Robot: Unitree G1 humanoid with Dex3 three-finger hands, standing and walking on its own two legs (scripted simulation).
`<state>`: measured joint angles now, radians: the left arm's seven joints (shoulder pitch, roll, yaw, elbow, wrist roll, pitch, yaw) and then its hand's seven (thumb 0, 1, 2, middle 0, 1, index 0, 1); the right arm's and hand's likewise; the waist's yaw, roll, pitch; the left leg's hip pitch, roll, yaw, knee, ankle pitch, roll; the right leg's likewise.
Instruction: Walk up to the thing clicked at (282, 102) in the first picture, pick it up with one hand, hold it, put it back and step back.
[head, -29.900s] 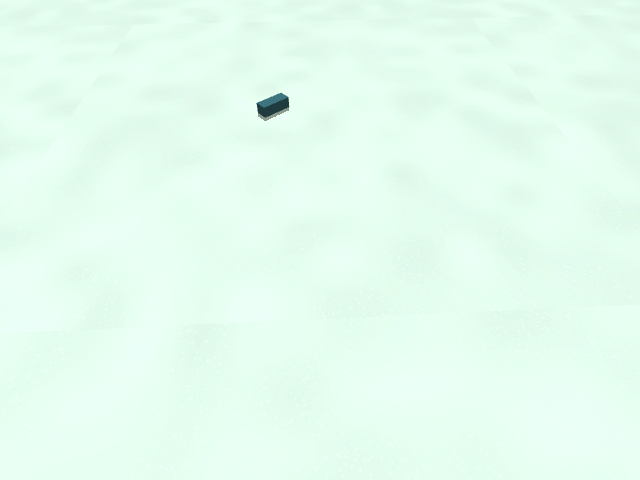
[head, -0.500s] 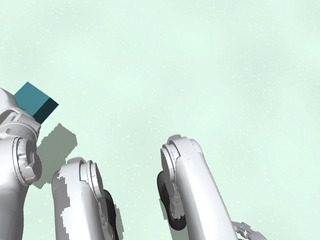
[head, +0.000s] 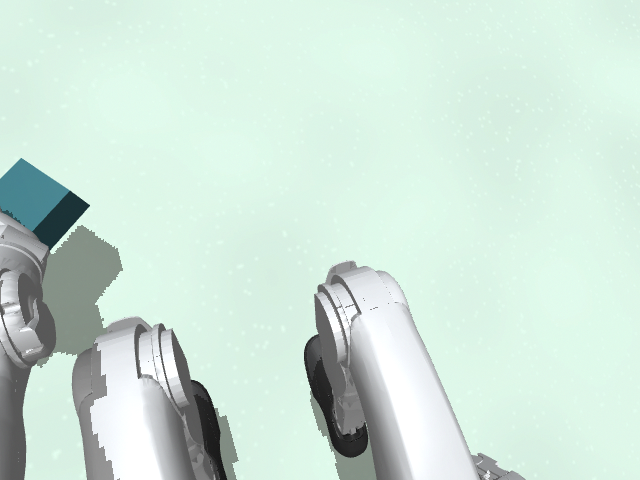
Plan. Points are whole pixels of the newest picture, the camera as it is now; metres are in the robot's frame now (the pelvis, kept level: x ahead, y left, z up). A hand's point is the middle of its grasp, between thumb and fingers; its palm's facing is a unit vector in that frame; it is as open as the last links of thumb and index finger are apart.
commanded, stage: lower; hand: left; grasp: from above
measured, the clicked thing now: (7, 237) +0.46 +0.30 -0.20
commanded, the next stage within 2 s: rest in 0.20 s
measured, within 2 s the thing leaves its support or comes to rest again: rests again in 1.08 s
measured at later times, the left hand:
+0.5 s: hand (26, 230) +0.47 +0.29 -0.22, palm faces -0.28 -0.34 -0.90, open 9.8 cm
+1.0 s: hand (42, 233) +0.47 +0.28 -0.25, palm faces -0.28 -0.35 -0.89, open 9.9 cm
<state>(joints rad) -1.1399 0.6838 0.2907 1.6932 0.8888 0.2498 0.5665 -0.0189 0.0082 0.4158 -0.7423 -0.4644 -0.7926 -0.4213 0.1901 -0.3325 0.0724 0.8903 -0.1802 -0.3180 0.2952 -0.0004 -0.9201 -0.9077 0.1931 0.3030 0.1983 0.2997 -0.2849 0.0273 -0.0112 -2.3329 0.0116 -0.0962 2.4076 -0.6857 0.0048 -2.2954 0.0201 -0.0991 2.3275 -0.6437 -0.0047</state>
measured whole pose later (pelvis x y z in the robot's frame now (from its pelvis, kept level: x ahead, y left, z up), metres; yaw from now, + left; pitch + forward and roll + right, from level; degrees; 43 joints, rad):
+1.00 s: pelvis +0.00 +0.01 -0.01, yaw -6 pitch +30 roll -12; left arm -1.19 0.92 0.33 1.83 0.91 0.18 0.71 -0.02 0.01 0.43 -0.74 -0.47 -0.78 -0.44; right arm 0.17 -0.36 0.23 0.80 -0.23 -0.39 0.39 0.00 -0.92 -0.91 0.19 0.30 0.20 0.30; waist -0.41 -0.09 0.16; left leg -2.33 0.02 -0.20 2.49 -0.71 0.01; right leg -2.25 0.05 -0.19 2.33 -0.62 0.02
